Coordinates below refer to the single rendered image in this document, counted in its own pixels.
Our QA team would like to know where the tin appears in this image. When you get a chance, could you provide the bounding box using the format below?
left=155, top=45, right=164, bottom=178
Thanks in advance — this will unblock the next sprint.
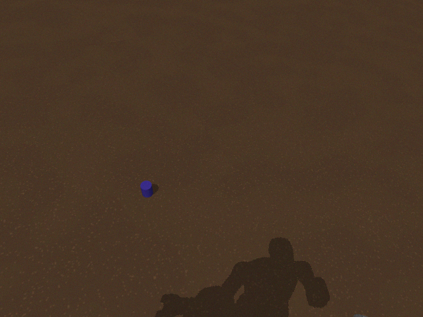
left=140, top=180, right=153, bottom=197

